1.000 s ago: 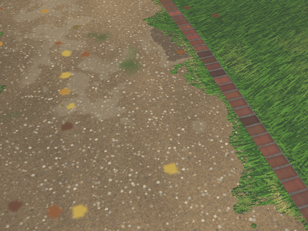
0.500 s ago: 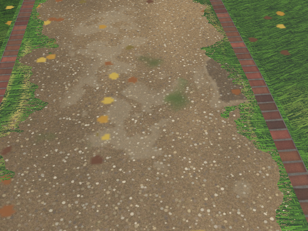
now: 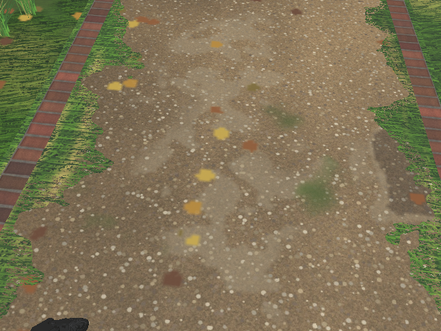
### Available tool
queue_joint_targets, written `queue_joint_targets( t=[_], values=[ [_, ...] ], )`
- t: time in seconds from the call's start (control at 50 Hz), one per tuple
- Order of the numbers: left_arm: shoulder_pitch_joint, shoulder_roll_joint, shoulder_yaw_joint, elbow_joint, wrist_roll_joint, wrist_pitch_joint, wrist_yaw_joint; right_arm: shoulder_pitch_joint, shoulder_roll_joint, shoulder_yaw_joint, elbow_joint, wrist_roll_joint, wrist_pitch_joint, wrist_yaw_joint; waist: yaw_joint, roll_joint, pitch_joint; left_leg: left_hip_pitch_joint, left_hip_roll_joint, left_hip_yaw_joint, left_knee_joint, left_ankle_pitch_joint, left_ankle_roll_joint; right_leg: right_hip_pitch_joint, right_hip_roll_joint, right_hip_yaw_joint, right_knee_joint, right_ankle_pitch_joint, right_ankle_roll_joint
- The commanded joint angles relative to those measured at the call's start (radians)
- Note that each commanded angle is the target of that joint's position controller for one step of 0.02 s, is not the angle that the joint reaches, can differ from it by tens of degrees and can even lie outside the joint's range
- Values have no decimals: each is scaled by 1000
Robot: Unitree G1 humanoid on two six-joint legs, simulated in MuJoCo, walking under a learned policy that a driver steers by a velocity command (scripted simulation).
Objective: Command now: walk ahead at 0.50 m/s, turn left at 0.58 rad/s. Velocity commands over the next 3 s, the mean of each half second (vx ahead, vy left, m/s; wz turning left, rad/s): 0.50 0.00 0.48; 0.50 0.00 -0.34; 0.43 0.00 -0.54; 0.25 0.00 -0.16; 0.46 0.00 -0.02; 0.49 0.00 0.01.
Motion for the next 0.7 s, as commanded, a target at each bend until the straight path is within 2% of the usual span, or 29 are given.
queue_joint_targets(
  t=[0.02,0.08,0.12,0.14,0.16,0.18,0.2,0.22,0.24,0.26,0.28,0.3,0.34,0.4,0.46,0.5,0.54,0.58,0.6,0.62,0.64,0.66,0.68,0.7],
  values=[
    [-91,44,3,-81,-10,-12,-8,8,-175,-45,-63,5,-8,-11,-12,111,-27,-102,195,-153,-94,169,124,149,81,-62,-168,170,6],
    [-124,78,10,-108,-18,-23,-19,43,-164,-42,-52,11,-1,-13,-20,126,-31,-18,229,-235,-22,114,112,158,94,-30,-244,133,-12],
    [-106,104,19,-111,-21,-36,-27,41,-165,-43,-57,7,5,-19,-1,147,-36,34,252,-297,38,117,102,188,100,-23,-273,48,-33],
    [-66,114,24,-103,-21,-43,-29,30,-164,-43,-63,6,9,-21,23,164,-44,43,251,-316,74,140,93,238,104,-32,-292,14,-49],
    [20,132,36,-80,-17,-48,-26,12,-146,-36,-73,4,10,-21,70,166,-81,29,215,-305,147,190,70,360,106,-47,-329,21,-74],
    [153,174,51,-62,2,-54,-20,-6,-100,-18,-94,-3,6,-17,135,127,-190,-57,163,-250,345,178,34,589,3,35,-297,16,-128],
    [307,259,72,-45,20,-48,-11,88,-41,0,-118,2,-1,-18,137,-84,-352,-345,36,-115,688,-89,-41,961,-228,366,-310,-69,-257],
    [343,244,72,-15,-3,-34,-20,153,-73,5,-130,23,-7,-18,113,-315,-396,-582,41,-76,899,-416,-65,1061,-351,716,-414,-313,-342],
    [287,148,47,-42,-16,-26,-18,94,-168,-17,-114,29,-3,-17,133,-170,-251,-659,105,-96,987,-345,-72,946,-313,619,-446,-450,-299],
    [237,109,34,-52,-12,-14,-14,5,-187,-23,-130,17,4,-16,137,-86,-147,-656,142,-55,995,-261,-75,810,-267,454,-455,-399,-254],
    [189,91,25,-51,-5,-7,-14,-38,-172,-24,-143,6,9,-14,113,-47,-73,-620,172,-38,950,-201,-76,676,-221,339,-485,-292,-236],
    [160,71,17,-47,1,-6,-12,-50,-157,-27,-149,3,13,-10,88,-60,-36,-585,202,-38,903,-163,-74,593,-185,254,-512,-214,-223],
    [151,75,19,-34,0,-12,-13,-31,-110,-20,-155,14,25,-2,65,-88,-20,-528,229,-15,855,-128,-75,514,-156,139,-562,-120,-223],
    [204,111,28,6,-5,-25,-23,-66,-65,-2,-175,0,20,-5,60,-44,-20,-530,222,-15,713,-58,-84,507,-151,77,-599,21,-272],
    [204,135,30,14,-26,-10,-23,-161,-53,14,-196,-12,-2,9,74,-33,-7,-490,225,49,484,92,-92,507,-112,2,-605,101,-266],
    [243,156,34,25,-36,0,-21,-242,-45,21,-209,-7,-15,20,106,-34,5,-422,194,83,352,159,-104,495,-91,-25,-590,108,-251],
    [297,177,37,42,-41,11,-21,-296,-57,20,-226,3,-24,29,125,-46,9,-389,169,90,274,162,-110,529,-112,1,-566,94,-246],
    [319,187,39,53,-47,21,-18,-312,-84,11,-237,9,-32,35,115,-70,5,-348,155,80,207,125,-96,569,-140,42,-524,76,-229],
    [318,192,40,57,-48,27,-16,-288,-102,4,-233,10,-37,36,91,-81,-6,-295,146,81,173,110,-85,577,-149,56,-493,80,-215],
    [307,191,37,59,-49,32,-13,-225,-121,-7,-215,7,-40,33,45,-81,-34,-183,131,94,126,119,-67,561,-135,44,-430,136,-194],
    [314,162,27,59,-43,31,-13,-110,-164,-31,-180,-3,-40,23,-9,-63,-108,9,130,94,116,121,-40,515,-83,5,-287,214,-165],
    [299,96,1,31,-22,25,-14,62,-236,-53,-159,-27,-38,9,-87,25,-254,284,305,-70,152,143,26,347,-20,-49,1,40,-118],
    [402,-11,-31,2,-21,7,-13,119,-321,-67,-149,-43,-25,3,-42,301,-380,564,557,-469,84,63,166,-4,110,-97,348,-477,-58],
    [383,85,-8,15,-51,-1,-13,139,-242,-51,-139,-35,-24,7,-71,257,-389,525,551,-583,10,-96,193,-109,83,9,500,-519,-57]
  ],
)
